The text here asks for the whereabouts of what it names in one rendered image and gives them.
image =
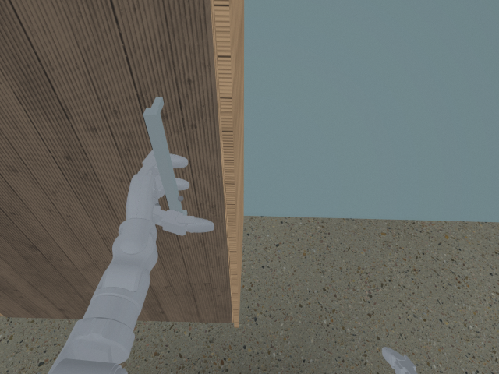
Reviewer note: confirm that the wardrobe door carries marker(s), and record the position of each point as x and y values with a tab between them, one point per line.
76	77

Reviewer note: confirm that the robot left upper arm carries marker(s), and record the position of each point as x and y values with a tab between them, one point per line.
75	366

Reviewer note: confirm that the robot left forearm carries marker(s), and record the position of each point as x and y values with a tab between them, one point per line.
105	333

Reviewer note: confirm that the handle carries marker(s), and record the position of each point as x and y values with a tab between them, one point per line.
155	128

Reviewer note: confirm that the left robot hand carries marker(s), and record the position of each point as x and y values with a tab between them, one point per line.
146	188

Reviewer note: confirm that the right robot hand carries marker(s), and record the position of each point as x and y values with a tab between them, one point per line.
401	364

